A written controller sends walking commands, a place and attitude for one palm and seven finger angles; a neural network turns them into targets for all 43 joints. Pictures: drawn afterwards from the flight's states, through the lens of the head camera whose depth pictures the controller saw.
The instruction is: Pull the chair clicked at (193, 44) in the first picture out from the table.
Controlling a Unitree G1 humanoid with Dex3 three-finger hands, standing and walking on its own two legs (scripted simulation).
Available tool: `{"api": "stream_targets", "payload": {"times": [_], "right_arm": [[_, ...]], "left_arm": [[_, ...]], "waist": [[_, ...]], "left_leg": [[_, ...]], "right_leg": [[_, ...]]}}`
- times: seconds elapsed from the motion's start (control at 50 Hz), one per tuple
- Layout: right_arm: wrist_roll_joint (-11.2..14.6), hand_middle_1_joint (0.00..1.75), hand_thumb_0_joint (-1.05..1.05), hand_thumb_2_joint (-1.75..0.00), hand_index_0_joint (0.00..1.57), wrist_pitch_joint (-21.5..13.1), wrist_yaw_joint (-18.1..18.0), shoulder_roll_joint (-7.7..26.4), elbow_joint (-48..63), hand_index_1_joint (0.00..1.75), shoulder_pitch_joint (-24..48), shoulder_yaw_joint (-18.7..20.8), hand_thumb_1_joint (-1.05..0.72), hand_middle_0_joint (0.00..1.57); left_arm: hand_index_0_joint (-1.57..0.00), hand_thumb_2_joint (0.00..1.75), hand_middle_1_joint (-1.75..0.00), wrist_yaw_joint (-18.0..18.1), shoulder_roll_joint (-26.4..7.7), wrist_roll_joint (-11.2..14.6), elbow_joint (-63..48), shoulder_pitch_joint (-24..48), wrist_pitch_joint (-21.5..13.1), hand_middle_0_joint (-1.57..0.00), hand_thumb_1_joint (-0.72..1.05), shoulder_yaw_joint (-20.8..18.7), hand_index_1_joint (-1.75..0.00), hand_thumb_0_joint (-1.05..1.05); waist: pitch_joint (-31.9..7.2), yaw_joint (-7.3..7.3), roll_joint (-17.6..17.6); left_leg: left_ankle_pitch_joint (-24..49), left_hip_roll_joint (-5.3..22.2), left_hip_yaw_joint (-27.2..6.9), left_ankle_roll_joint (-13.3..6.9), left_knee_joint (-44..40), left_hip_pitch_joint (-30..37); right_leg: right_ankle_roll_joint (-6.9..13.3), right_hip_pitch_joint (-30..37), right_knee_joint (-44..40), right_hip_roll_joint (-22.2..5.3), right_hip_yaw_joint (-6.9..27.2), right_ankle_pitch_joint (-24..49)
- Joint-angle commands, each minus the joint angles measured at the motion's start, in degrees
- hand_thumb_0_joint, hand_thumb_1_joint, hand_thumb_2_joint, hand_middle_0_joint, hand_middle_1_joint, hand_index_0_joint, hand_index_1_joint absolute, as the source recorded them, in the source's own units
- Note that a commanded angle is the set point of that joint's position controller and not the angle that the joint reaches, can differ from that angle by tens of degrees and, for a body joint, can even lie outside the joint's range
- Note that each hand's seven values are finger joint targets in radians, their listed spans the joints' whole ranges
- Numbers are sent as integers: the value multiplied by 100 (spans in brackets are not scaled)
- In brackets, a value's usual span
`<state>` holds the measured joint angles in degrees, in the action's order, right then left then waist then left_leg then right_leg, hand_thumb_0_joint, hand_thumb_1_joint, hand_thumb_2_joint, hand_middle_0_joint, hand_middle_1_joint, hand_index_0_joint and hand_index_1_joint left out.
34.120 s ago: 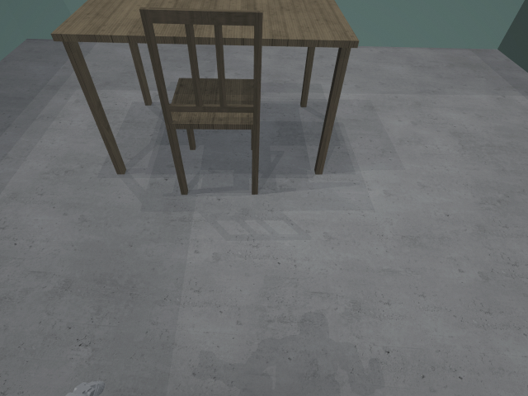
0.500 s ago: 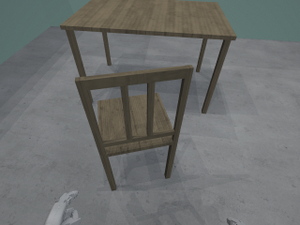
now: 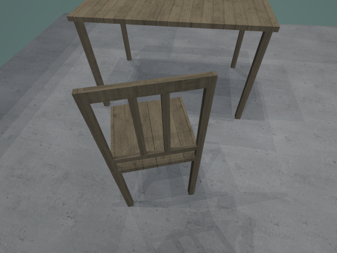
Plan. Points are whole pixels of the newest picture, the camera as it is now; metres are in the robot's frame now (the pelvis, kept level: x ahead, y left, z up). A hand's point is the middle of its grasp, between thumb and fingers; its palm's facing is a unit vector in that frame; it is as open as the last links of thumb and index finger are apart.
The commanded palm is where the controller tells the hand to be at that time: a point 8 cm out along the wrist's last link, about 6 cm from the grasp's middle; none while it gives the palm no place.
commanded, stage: let the arm hang, fingers relaxed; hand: left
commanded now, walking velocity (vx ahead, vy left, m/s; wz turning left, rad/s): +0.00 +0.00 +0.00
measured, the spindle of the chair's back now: (138, 129) +0.51 +0.15 -0.08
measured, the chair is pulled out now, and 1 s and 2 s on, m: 0.59 0.59 0.59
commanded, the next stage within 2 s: look to check the result in 0.40 s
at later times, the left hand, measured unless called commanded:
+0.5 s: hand out of the picture +0.02 +0.17 -0.17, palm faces +0.01 -0.98 -0.21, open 7.4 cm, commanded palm none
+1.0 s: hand out of the picture -0.01 +0.17 -0.17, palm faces +0.02 -0.99 -0.17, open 7.4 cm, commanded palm none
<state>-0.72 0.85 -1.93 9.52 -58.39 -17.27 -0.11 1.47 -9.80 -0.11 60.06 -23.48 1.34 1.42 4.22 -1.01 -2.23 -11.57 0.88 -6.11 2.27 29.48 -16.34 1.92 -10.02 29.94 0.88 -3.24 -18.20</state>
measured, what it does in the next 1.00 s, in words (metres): stands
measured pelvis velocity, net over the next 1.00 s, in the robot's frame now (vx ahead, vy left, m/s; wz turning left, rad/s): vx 0.00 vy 0.00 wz -0.01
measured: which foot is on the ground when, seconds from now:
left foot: down 0.00-1.00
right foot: down 0.00-1.00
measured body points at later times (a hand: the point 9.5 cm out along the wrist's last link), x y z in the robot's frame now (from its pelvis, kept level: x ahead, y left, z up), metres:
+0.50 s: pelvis +0.00 -0.01 +0.00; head +0.02 -0.02 +0.45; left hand +0.02 +0.22 -0.15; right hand -0.02 -0.22 -0.16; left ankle +0.05 +0.15 -0.73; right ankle -0.02 -0.10 -0.73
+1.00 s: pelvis +0.00 +0.00 +0.00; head +0.03 +0.00 +0.45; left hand -0.01 +0.22 -0.16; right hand +0.00 -0.21 -0.16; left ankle +0.05 +0.15 -0.73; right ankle -0.02 -0.10 -0.73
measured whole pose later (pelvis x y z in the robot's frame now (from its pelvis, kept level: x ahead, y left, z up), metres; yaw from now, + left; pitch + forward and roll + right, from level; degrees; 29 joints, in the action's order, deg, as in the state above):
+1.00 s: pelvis +0.00 +0.00 +0.00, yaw -1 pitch -2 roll +0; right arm -0.8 0.5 -2.3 7.6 -61.1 -17.4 -0.3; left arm 1.7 -7.9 -0.1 60.5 -18.3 0.8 0.8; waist 4.4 -0.2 -0.4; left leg -10.9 1.3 -5.5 2.5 27.2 -14.7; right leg 1.8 -8.4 27.0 1.2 -2.6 -16.9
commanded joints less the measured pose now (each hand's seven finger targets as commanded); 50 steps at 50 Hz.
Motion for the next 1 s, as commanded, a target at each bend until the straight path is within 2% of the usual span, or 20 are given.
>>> {"api": "stream_targets", "payload": {"times": [0.0,0.08,0.12,0.14,0.18,0.34,0.36,0.42,0.52,0.58,0.64,0.68,0.72,0.86,0.94,0.98], "right_arm": [[3,30,0,-90,20,-121,-14,453,37,30,-440,88,-90,20],[-7,30,0,-90,20,-106,-7,414,6,30,-330,81,-90,20],[-16,30,0,-90,20,-105,-9,414,1,30,-294,75,-90,20],[-21,30,0,-90,20,-110,-10,413,-7,30,-326,73,-90,20],[-30,30,0,-90,20,-101,-28,401,-36,30,-279,67,-90,20],[-27,30,0,-90,20,-92,-23,455,-43,30,-418,87,-90,20],[-26,30,0,-90,20,-87,-27,440,-49,30,-377,94,-90,20],[-29,30,0,-90,20,-86,-18,449,-63,30,-410,99,-90,20],[-20,30,0,-90,20,-122,-40,426,-128,30,-496,86,-90,20],[-11,30,0,-90,20,-113,-45,390,-144,30,-487,92,-90,20],[-14,30,0,-90,20,-126,-53,381,-172,30,-532,85,-90,20],[-12,30,0,-90,20,-124,-58,376,-166,30,-510,87,-90,20],[-11,30,0,-90,20,-131,-60,364,-174,30,-525,88,-90,20],[-4,30,0,-90,20,-116,-70,344,-152,30,-481,103,-90,20],[-3,30,0,-90,20,-136,-71,349,-157,30,-501,94,-90,20],[-1,30,0,-90,20,-134,-74,349,-154,30,-479,95,-90,20]], "left_arm": [[-20,90,-30,34,-594,-1,-218,-162,-147,-20,90,-98,-30,0],[-20,90,-30,59,-608,-1,-246,-17,-145,-20,90,-121,-30,0],[-20,90,-30,59,-595,-1,-281,99,-150,-20,90,-131,-30,0],[-20,90,-30,58,-593,-1,-305,160,-150,-20,90,-148,-30,0],[-20,90,-30,55,-591,4,-233,185,-137,-20,90,-152,-30,0],[-20,90,-30,39,-618,12,-333,377,-133,-20,90,-190,-30,0],[-20,90,-30,43,-607,6,-329,372,-125,-20,90,-189,-30,0],[-20,90,-30,39,-608,10,-319,346,-124,-20,90,-192,-30,0],[-20,90,-30,45,-557,18,-296,285,-139,-20,90,-196,-30,0],[-20,90,-30,49,-528,10,-257,245,-133,-20,90,-189,-30,0],[-20,90,-30,44,-494,14,-208,185,-133,-20,90,-188,-30,0],[-20,90,-30,42,-480,7,-184,150,-130,-20,90,-180,-30,0],[-20,90,-30,40,-457,7,-153,143,-133,-20,90,-184,-30,0],[-20,90,-30,40,-402,-6,-94,50,-136,-20,90,-166,-30,0],[-20,90,-30,38,-386,-3,-97,27,-145,-20,90,-161,-30,0],[-20,90,-30,39,-383,-7,-89,24,-138,-20,90,-160,-30,0]], "waist": [[133,135,465],[193,109,198],[220,106,173],[151,119,42],[247,82,-102],[52,114,267],[170,96,248],[128,101,267],[-81,107,199],[181,110,223],[82,110,52],[153,105,-14],[89,110,78],[212,110,68],[77,115,110],[167,109,116]], "left_leg": [[649,194,-84,-484,-248,365],[625,184,-57,-444,-313,265],[623,192,-70,-428,-337,276],[623,207,-93,-426,-377,273],[670,230,-101,-445,-417,218],[531,241,-106,-429,-438,304],[479,240,-127,-439,-473,281],[347,239,-131,-437,-501,286],[600,280,-140,-457,-502,404],[467,266,-152,-466,-535,303],[391,272,-195,-482,-581,345],[294,282,-208,-493,-617,304],[295,279,-230,-494,-628,321],[106,283,-249,-516,-685,319],[263,297,-243,-526,-662,387],[252,306,-243,-532,-683,341]], "right_leg": [[254,-580,-900,-656,709,1101],[240,-457,-948,-654,721,1041],[251,-457,-969,-647,735,1002],[254,-387,-953,-629,722,958],[229,-336,-959,-599,716,1060],[239,-214,-1044,-593,652,879],[242,-287,-1069,-566,639,813],[242,-296,-1084,-560,661,613],[234,-160,-992,-556,623,899],[237,-296,-1048,-532,640,750],[237,-277,-1020,-522,643,651],[235,-321,-1033,-513,647,579],[229,-286,-1007,-511,616,585],[219,-416,-1054,-493,623,457],[202,-351,-992,-510,620,609],[198,-377,-999,-507,606,594]]}}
